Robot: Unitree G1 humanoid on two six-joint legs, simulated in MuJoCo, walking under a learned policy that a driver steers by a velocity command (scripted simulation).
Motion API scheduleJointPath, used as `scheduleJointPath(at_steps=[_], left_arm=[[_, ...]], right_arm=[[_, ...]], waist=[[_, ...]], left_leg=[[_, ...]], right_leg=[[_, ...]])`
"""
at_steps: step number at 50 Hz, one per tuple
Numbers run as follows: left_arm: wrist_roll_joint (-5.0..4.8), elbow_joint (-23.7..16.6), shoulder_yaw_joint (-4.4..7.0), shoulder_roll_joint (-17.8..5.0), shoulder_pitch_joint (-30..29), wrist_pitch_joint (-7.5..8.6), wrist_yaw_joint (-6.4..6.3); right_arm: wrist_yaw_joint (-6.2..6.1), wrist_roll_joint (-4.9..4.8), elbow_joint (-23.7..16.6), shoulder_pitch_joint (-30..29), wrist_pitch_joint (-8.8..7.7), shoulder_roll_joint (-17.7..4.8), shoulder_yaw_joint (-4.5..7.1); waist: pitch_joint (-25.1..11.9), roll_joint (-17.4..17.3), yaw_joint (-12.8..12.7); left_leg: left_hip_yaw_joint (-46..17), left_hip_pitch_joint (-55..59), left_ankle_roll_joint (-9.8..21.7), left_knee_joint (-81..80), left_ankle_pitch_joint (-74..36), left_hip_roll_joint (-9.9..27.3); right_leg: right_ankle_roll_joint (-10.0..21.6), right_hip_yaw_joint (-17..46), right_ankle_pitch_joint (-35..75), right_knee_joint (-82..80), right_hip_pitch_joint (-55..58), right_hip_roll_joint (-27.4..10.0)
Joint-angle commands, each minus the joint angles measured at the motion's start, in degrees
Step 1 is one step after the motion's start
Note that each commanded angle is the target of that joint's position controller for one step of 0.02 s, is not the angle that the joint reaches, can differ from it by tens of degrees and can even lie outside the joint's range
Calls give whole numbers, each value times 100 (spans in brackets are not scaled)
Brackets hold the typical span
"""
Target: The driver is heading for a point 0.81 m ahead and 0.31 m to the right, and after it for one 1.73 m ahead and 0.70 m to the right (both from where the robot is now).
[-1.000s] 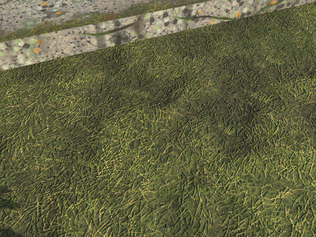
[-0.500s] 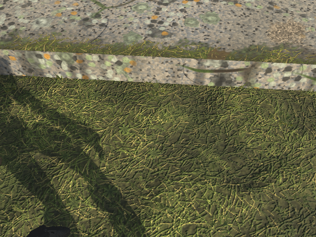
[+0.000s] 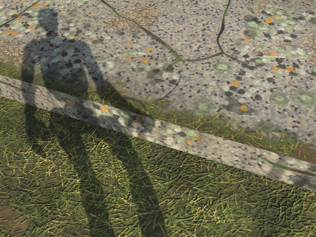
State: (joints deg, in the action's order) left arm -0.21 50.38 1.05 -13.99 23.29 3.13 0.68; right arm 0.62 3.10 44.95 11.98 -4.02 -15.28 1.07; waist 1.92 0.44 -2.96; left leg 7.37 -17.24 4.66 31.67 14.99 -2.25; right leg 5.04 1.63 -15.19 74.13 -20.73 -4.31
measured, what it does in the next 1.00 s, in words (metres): walks ahead, turning right: right foot, then left foot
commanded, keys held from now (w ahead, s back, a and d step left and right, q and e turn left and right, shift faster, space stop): w+e+shift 0.80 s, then w+q+shift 0.20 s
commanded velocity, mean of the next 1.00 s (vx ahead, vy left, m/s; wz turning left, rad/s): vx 1.00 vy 0.00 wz -0.74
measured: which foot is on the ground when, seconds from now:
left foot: down 0.00-0.32, up 0.34-0.68, down 0.70-1.00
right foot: up 0.00-0.28, down 0.30-0.70, up 0.72-0.98, down 1.00-1.00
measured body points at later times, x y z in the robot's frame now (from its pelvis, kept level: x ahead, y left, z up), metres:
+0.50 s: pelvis +0.45 -0.10 +0.00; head +0.47 -0.10 +0.45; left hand +0.57 +0.17 -0.13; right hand +0.57 -0.38 -0.07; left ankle +0.54 +0.07 -0.64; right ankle +0.44 -0.10 -0.73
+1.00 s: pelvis +0.81 -0.29 +0.00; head +0.87 -0.35 +0.44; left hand +1.15 -0.47 +0.04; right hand +0.54 -0.33 -0.11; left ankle +0.74 +0.01 -0.70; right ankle +0.86 -0.47 -0.54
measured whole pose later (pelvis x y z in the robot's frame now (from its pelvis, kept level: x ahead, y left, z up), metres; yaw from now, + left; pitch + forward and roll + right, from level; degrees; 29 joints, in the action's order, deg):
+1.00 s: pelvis +0.81 -0.29 +0.00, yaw -46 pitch +7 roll -1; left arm 1.3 19.0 -4.5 -7.0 -16.8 2.1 0.6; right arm 0.8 -1.8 61.3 35.3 -5.8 -10.7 0.6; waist 3.2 -1.2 3.4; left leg 9.9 12.8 -0.5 6.7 6.8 8.1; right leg 8.4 -4.2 -27.6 86.9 -69.3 1.7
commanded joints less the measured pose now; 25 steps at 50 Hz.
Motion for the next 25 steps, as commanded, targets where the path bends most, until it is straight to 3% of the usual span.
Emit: scheduleJointPath(at_steps=[1, 2, 3, 6, 9, 10, 11, 13, 14, 15, 16, 17, 18, 19, 20, 21, 22, 23, 25], left_arm=[[85, -310, 152, -411, 69, -175, 116], [109, -417, 157, -329, -206, -243, 150], [129, -521, 156, -305, -541, -280, 183], [85, -881, 80, -166, -1347, -245, 297], [67, -1106, 28, -290, -1932, -200, 424], [90, -1130, 25, -342, -2018, -188, 446], [98, -1074, 55, -467, -1866, -180, 450], [79, -761, 185, -851, -700, -213, 389], [92, -470, 325, -1133, 364, -227, 326], [81, -136, 490, -1368, 1418, -216, 206], [-96, -139, 641, -1544, 1029, -272, 74], [194, -386, 755, -2374, 336, -342, 73], [150, -650, 772, -2170, 158, -333, 50], [141, -573, 665, -1675, 18, -293, -7], [129, -464, 586, -1402, -144, -227, -23], [112, -536, 548, -1395, -366, -121, -68], [79, -546, 489, -1265, -487, -39, -78], [49, -556, 459, -1223, -483, 35, -54], [31, -586, 489, -1349, -483, 139, -26]], right_arm=[[-41, -142, -4, 548, -264, -417, 188], [-29, -225, 88, 588, -320, -407, 190], [-24, -246, 143, 617, -360, -383, 191], [-14, -191, 246, 572, -441, -318, 157], [-89, -220, 305, 579, -471, -605, 194], [-132, -239, 326, 680, -476, -757, 216], [-180, -247, 335, 795, -441, -941, 250], [-281, -184, 214, 592, -239, -1323, 359], [-296, -142, 93, 287, -112, -1463, 408], [-252, -98, 27, 83, -20, -1451, 418], [-124, -84, 16, -170, -52, -865, 311], [-62, -145, -734, 568, -216, -404, 113], [-90, -51, -822, 290, -381, -612, 41], [-69, -68, -822, -30, -455, -778, 45], [-68, -27, -858, -183, -430, -728, 23], [-95, 112, -850, -232, -327, -635, -36], [-100, 179, -832, -113, -173, -611, -66], [-97, 185, -855, -117, -61, -587, -85], [-58, 137, -1129, -596, 17, -443, -161]], waist=[[-35, -278, 183], [176, -345, 143], [306, -299, 163], [536, -467, 119], [644, -207, 107], [544, -199, 93], [335, -318, -3], [-395, -707, -664], [-867, -763, -1214], [-1199, -489, -1622], [-551, 800, -1327], [-1303, 1956, -126], [-1749, 630, -390], [-725, -239, -172], [-193, -640, 157], [68, -709, 338], [152, -719, 527], [149, -659, 590], [240, -504, 528]], left_leg=[[-1625, 1134, 384, -2175, -598, 1706], [-1283, 1067, 326, -2344, -799, 1688], [-936, 1058, 235, -2477, -1048, 1593], [243, 907, -18, -2604, -2408, 1131], [854, 997, -211, -2768, -3637, 1047], [927, 1267, -267, -2571, -4831, 1107], [940, 1626, -349, -2160, -6082, 1186], [850, 2017, -409, -591, -7865, 1412], [720, 1719, -336, 823, -7957, 1527], [629, 1039, -247, 2791, -6758, 1412], [543, -454, -356, 5280, -1027, 179], [-357, -3008, -702, 7118, 1424, -378], [-1339, -3339, -525, 6812, 1014, 1], [-1385, -3275, -482, 5953, 544, 329], [-1345, -2855, -515, 5218, 384, 589], [-1326, -2435, -597, 4937, 396, 699], [-1259, -2019, -711, 4563, 383, 820], [-1159, -1684, -802, 4098, 449, 896], [-822, -1298, -893, 3007, 118, 889]], right_leg=[[-32, 241, 201, -13, -1539, -448], [-63, 189, 247, -131, -1802, -512], [-86, 105, 457, -211, -2037, -544], [-26, -340, 1503, -1175, -2099, -374], [213, -943, 2220, -2760, -1347, -47], [302, -1172, 2370, -3088, -1039, 212], [374, -1336, 2276, -3216, -731, 469], [550, -1376, 1517, -3180, 400, 876], [724, -1190, 1036, -3129, 1466, 983], [937, -792, 566, -3497, 2615, 1006], [1122, 31, 460, -4020, 2882, 668], [2527, 3418, 389, -4688, 4310, -688], [2545, 4691, -1183, -5874, 4319, -1070], [2105, 4443, -1545, -6334, 3167, -992], [1805, 3895, -949, -6365, 2155, -774], [1698, 3320, 162, -6289, 1399, -490], [1621, 2776, 797, -6319, 799, -239], [1577, 2360, 1240, -6327, 363, -10], [1470, 1795, 2041, -6344, -193, 399]])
